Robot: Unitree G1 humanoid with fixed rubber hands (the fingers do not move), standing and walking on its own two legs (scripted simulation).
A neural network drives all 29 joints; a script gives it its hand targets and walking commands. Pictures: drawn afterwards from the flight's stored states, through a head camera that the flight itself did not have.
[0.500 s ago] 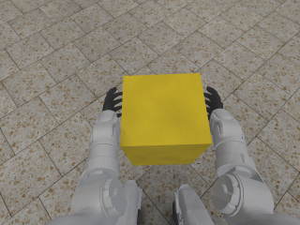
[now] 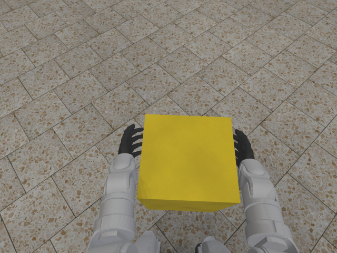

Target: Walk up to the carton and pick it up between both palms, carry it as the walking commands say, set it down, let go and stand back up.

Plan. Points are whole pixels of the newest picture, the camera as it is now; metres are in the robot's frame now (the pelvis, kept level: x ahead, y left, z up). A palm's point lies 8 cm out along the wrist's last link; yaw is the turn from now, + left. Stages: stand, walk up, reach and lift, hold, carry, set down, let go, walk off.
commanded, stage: reach and lift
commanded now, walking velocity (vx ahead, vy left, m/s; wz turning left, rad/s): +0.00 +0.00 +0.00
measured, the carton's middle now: (183, 169) +0.32 +0.00 -0.10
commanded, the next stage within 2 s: hold in 1.80 s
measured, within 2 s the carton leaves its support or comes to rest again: neither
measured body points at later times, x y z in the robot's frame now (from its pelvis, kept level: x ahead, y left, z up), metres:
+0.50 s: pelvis -0.01 +0.00 +0.03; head +0.02 +0.00 +0.48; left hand +0.33 +0.15 +0.03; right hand +0.32 -0.15 +0.03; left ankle +0.03 +0.12 -0.70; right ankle +0.01 -0.14 -0.70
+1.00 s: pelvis +0.00 -0.01 +0.04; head -0.04 -0.01 +0.49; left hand +0.31 +0.14 +0.09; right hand +0.31 -0.16 +0.08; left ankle +0.03 +0.12 -0.70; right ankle +0.01 -0.14 -0.70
